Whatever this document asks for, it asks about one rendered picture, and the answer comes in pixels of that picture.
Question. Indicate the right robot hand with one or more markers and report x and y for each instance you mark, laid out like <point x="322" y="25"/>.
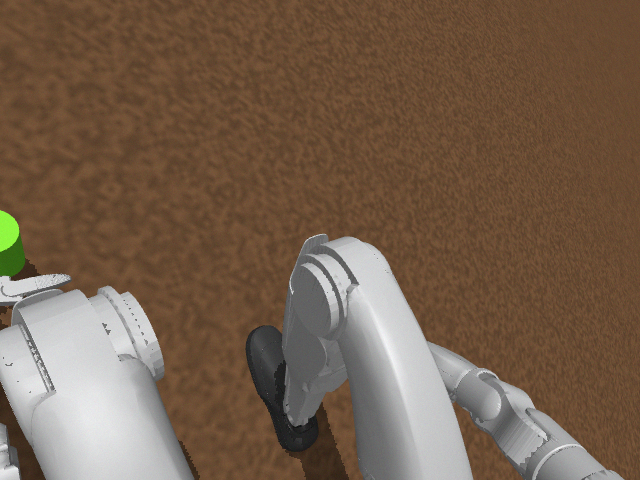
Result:
<point x="452" y="367"/>

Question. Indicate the right robot foot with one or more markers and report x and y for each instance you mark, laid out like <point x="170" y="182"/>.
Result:
<point x="267" y="367"/>

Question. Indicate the left robot hand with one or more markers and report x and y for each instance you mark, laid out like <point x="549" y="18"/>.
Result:
<point x="13" y="291"/>

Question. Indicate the can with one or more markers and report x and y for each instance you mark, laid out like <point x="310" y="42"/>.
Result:
<point x="12" y="257"/>

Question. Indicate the right robot arm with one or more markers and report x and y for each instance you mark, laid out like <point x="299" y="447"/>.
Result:
<point x="535" y="445"/>

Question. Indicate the left robot arm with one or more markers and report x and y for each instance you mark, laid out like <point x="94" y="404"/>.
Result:
<point x="9" y="463"/>

